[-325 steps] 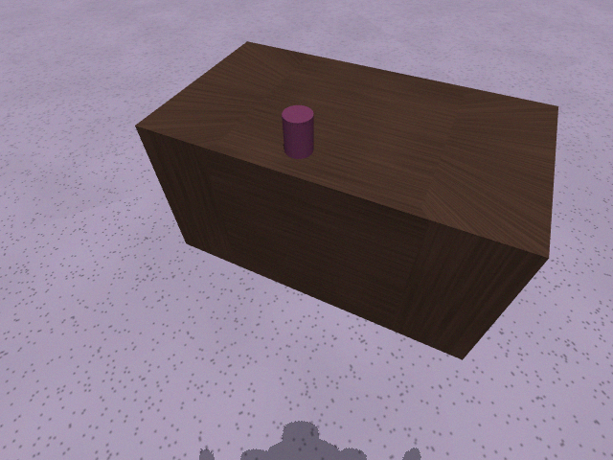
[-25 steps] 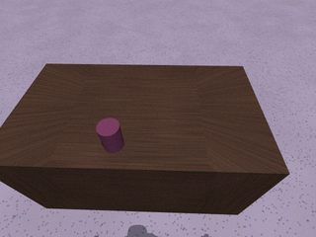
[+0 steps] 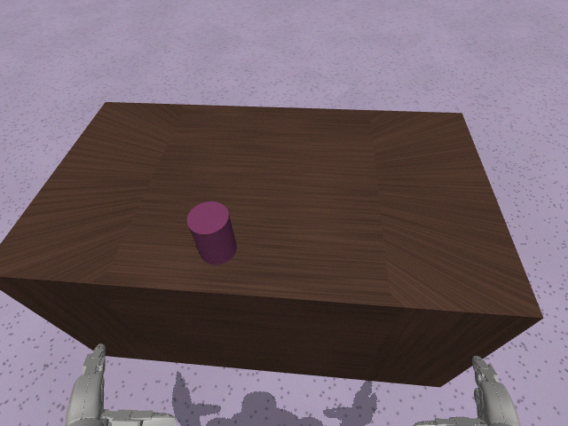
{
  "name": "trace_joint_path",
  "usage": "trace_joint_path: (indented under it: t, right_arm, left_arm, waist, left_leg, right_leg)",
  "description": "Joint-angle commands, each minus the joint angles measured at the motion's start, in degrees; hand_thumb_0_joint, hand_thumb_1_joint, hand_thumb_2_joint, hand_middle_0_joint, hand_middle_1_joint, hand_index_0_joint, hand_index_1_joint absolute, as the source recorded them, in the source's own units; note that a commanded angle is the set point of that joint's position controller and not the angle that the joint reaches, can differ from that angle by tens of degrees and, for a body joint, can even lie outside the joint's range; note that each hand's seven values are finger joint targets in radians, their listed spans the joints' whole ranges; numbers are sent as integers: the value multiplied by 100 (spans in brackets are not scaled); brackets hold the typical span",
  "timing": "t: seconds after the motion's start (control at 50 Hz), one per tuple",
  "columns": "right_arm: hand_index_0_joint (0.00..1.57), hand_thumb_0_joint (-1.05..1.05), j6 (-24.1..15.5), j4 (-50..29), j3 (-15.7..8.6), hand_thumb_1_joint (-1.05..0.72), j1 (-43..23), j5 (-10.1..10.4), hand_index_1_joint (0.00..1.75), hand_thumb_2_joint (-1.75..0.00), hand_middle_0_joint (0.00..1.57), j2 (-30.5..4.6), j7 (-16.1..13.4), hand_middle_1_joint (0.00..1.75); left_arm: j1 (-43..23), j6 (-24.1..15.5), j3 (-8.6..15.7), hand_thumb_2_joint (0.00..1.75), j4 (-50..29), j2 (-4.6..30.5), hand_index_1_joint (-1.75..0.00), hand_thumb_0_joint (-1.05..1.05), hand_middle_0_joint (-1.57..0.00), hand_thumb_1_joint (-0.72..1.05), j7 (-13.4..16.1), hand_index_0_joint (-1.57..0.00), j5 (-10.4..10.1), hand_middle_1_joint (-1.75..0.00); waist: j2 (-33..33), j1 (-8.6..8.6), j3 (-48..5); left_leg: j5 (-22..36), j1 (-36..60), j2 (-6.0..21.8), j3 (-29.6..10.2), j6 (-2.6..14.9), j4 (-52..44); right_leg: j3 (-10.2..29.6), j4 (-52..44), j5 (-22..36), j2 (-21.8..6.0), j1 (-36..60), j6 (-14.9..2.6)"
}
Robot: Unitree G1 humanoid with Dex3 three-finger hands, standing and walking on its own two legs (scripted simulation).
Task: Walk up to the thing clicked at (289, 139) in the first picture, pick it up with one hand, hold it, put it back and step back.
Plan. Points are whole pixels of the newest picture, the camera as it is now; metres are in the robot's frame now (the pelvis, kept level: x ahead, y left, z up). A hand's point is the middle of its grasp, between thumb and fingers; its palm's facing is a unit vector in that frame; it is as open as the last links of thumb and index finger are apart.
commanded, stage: rise first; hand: left
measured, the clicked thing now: (213, 233) +0.48 +0.19 -0.12
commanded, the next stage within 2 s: go down in 0.50 s
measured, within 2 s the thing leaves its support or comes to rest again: neither
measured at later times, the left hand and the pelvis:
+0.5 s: hand (122, 388) +0.17 +0.26 -0.05, palm faces +0.28 -0.89 -0.35, open 17.6 cm; pelvis +0.00 -0.01 +0.00, yaw +0 degrees
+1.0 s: hand (101, 335) +0.23 +0.30 -0.02, palm faces +0.33 -0.92 -0.22, open 17.5 cm; pelvis -0.01 -0.01 -0.01, yaw +2 degrees
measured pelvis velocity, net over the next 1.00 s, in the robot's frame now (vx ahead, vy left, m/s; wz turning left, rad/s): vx -0.01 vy -0.01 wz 0.03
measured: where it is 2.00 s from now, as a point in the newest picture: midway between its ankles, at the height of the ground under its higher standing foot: outside the picture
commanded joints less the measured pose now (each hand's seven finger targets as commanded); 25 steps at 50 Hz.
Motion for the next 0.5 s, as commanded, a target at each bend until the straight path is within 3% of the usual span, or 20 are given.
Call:
trace_joint_path:
  t: [0.0, 0.08, 0.1, 0.12, 0.14, 0.18, 0.22, 0.24, 0.3, 0.32, 0.34, 0.36, 0.38, 0.4, 0.44, 0.48]
  right_arm:
    - [5, 0, -301, -1029, -339, 50, -433, -40, 5, -5, 5, -1037, -108, 5]
    - [5, 0, -267, -1033, -243, 52, -183, -52, 5, -5, 5, -862, -90, 5]
    - [5, 0, -257, -1126, -83, 53, -268, -26, 5, -5, 5, -685, -72, 5]
    - [5, 0, -272, -1238, -194, 53, -221, -38, 5, -5, 5, -844, -82, 5]
    - [5, 0, -256, -1180, -175, 54, -178, -40, 5, -4, 5, -805, -74, 5]
    - [5, 0, -250, -1188, -115, 54, -109, -44, 5, -4, 5, -720, -67, 5]
    - [5, 0, -257, -1338, -224, 55, -149, -55, 5, -4, 5, -865, -80, 5]
    - [5, 0, -261, -1469, -105, 54, -163, -44, 5, -4, 5, -741, -64, 5]
    - [5, 0, -239, -1291, -277, 54, -4, -73, 5, -4, 5, -865, -79, 5]
    - [5, 0, -229, -1324, -97, 54, -50, -66, 5, -5, 5, -678, -62, 5]
    - [5, 0, -247, -1435, -84, 54, -206, -53, 5, -5, 5, -676, -48, 5]
    - [5, 0, -225, -1211, -178, 54, -41, -78, 5, -5, 5, -718, -56, 5]
    - [5, 0, -230, -1287, -116, 54, -102, -65, 5, -5, 5, -678, -44, 5]
    - [5, 0, -246, -1494, -270, 54, -239, -70, 5, -5, 5, -868, -61, 5]
    - [5, 0, -229, -1358, -16, 54, -107, -70, 5, -5, 5, -605, -31, 5]
    - [5, 0, -236, -1320, -178, 53, -168, -79, 5, -5, 5, -757, -42, 5]
  left_arm:
    - [-336, -351, 539, 6, -1320, 1203, -6, 0, -5, -57, 90, -4, 18, -5]
    - [-107, -354, 540, 6, -1423, 1055, -6, 0, -4, -57, 64, -3, 5, -5]
    - [-70, -382, 584, 5, -1564, 1117, -5, 0, -4, -57, 66, -3, -6, -4]
    - [-87, -386, 598, 6, -1547, 1135, -5, 0, -4, -57, 54, -3, -2, -4]
    - [-6, -391, 611, 6, -1629, 1104, -5, 0, -4, -56, 54, -3, -8, -4]
    - [-21, -403, 554, 6, -1720, 1012, -5, 0, -4, -56, 24, -3, -17, -4]
    - [-27, -418, 679, 6, -1821, 1141, -5, 0, -4, -56, 23, -3, -21, -4]
    - [-8, -423, 659, 6, -1917, 1110, -5, 0, -4, -57, 10, -2, -27, -4]
    - [93, -431, 740, 6, -1925, 1174, -5, 0, -4, -57, 4, -3, -28, -4]
    - [24, -433, 678, 7, -2027, 1107, -6, 0, -4, -57, -10, -3, -32, -4]
    - [17, -456, 677, 6, -2109, 1115, -5, 0, -4, -57, -13, -3, -41, -4]
    - [134, -433, 717, 7, -2038, 1105, -6, 0, -4, -58, -11, -2, -29, -4]
    - [158, -437, 612, 7, -2137, 1022, -6, 0, -4, -58, -21, -3, -27, -5]
    - [110, -449, 735, 7, -2169, 1150, -6, 0, -4, -58, -12, -3, -35, -4]
    - [105, -480, 691, 7, -2243, 1093, -5, 0, -4, -58, -25, -3, -28, -4]
    - [168, -488, 701, 7, -2329, 1103, -6, 0, -4, -59, -23, -3, -38, -4]
  waist:
    - [-1, -35, -945]
    - [7, -28, -732]
    - [91, 61, -667]
    - [-4, -22, -681]
    - [85, 61, -604]
    - [76, 5, -510]
    - [52, -23, -580]
    - [28, 25, -596]
    - [75, -12, -543]
    - [26, 0, -516]
    - [37, 33, -480]
    - [69, 27, -543]
    - [155, 34, -510]
    - [80, -11, -627]
    - [51, 30, -474]
    - [161, 20, -477]
  left_leg:
    - [1366, 487, -78, 77, 63, -301]
    - [1327, 493, -70, 88, 60, -360]
    - [1289, 437, -99, 104, 60, -382]
    - [1276, 490, -91, 112, 67, -364]
    - [1240, 445, -95, 110, 57, -406]
    - [1225, 500, -87, 110, 61, -436]
    - [1266, 553, -96, 117, 71, -416]
    - [1284, 549, -95, 114, 70, -414]
    - [1345, 607, -105, 121, 77, -417]
    - [1323, 589, -112, 117, 87, -427]
    - [1282, 566, -124, 126, 94, -419]
    - [1331, 598, -114, 116, 98, -426]
    - [1309, 613, -101, 104, 76, -476]
    - [1364, 665, -95, 104, 81, -449]
    - [1188, 601, -103, 107, 88, -482]
    - [1118, 618, -98, 92, 79, -520]
  right_leg:
    - [-67, -324, 1317, 120, 375, -141]
    - [-100, -373, 1276, 124, 396, -142]
    - [-102, -407, 1231, 96, 415, -150]
    - [-85, -424, 1229, 106, 400, -132]
    - [-101, -419, 1183, 102, 410, -154]
    - [-108, -443, 1178, 105, 356, -149]
    - [-87, -450, 1254, 84, 414, -135]
    - [-102, -460, 1247, 90, 451, -134]
    - [-83, -486, 1344, 66, 448, -126]
    - [-87, -505, 1324, 60, 437, -120]
    - [-90, -514, 1282, 50, 477, -115]
    - [-91, -490, 1343, 53, 502, -123]
    - [-107, -482, 1293, 76, 459, -142]
    - [-99, -489, 1349, 74, 531, -131]
    - [-120, -542, 1165, 84, 500, -128]
    - [-122, -553, 1077, 87, 485, -140]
